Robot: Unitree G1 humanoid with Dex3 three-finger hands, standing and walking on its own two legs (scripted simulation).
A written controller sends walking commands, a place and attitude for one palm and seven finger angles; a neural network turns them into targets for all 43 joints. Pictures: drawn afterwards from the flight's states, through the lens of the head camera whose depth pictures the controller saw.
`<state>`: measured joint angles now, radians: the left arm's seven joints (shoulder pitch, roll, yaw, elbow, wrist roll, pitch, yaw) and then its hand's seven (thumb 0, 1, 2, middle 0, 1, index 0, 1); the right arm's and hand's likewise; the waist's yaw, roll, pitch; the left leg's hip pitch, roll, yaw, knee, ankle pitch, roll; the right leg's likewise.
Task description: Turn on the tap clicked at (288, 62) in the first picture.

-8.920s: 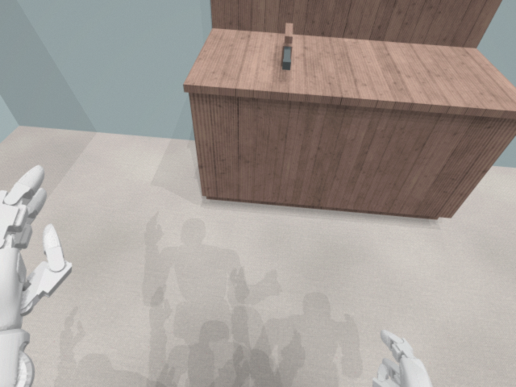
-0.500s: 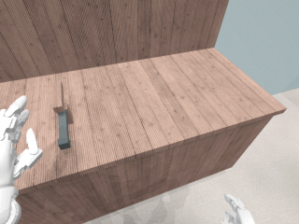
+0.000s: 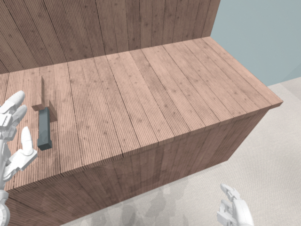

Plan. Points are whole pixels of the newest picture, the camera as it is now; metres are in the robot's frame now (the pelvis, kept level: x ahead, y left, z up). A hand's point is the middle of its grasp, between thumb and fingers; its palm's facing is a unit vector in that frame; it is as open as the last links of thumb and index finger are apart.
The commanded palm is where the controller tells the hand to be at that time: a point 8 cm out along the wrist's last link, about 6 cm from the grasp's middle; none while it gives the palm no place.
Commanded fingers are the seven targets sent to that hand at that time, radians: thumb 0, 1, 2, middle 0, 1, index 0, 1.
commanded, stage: shuffle to correct the standing spot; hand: left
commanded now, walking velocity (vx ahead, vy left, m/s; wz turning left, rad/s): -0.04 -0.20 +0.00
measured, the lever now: (44, 143) +0.32 +0.33 +0.00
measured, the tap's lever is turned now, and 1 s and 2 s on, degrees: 0 0 0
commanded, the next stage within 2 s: none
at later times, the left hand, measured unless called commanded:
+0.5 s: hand (27, 154) +0.21 +0.25 +0.17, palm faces +0.30 -0.88 -0.37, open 7.4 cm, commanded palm +0.15 +0.29 +0.18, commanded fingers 0.00 0.90 0.90 -0.20 -0.30 -0.20 -0.30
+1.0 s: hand (29, 146) +0.23 +0.25 +0.16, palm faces +0.29 -0.87 -0.39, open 7.4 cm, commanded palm +0.17 +0.29 +0.18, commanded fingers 0.00 0.90 0.90 -0.20 -0.30 -0.20 -0.30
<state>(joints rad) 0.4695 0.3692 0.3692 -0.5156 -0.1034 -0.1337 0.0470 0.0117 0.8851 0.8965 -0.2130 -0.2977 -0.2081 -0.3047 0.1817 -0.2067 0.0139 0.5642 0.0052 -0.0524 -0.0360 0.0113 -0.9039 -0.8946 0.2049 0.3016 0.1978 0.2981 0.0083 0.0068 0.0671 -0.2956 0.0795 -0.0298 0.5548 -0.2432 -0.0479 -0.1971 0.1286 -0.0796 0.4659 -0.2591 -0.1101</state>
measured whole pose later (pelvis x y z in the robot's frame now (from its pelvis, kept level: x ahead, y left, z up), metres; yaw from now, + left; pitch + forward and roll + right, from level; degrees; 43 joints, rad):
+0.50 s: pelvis -0.01 +0.01 +0.00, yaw +0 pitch -1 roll -1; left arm 0.48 0.38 0.36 -0.55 -0.11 -0.13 0.07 0.01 0.88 0.90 -0.21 -0.30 -0.21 -0.30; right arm 0.20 -0.20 0.02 0.57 0.01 -0.06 -0.04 0.01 -0.90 -0.89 0.20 0.30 0.20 0.30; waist 0.00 0.00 0.06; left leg -0.30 0.07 -0.02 0.53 -0.22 -0.04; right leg -0.20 0.12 -0.07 0.44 -0.23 -0.10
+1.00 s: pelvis +0.01 +0.01 +0.00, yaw -1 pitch +0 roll -1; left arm 0.49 0.40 0.36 -0.55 -0.11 -0.11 0.07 0.01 0.89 0.90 -0.21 -0.30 -0.21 -0.30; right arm 0.17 -0.19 0.02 0.57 0.02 -0.05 -0.04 0.01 -0.90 -0.89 0.21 0.30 0.20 0.30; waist 0.00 0.00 0.06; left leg -0.29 0.07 -0.01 0.51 -0.23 -0.04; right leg -0.18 0.12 -0.06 0.41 -0.24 -0.10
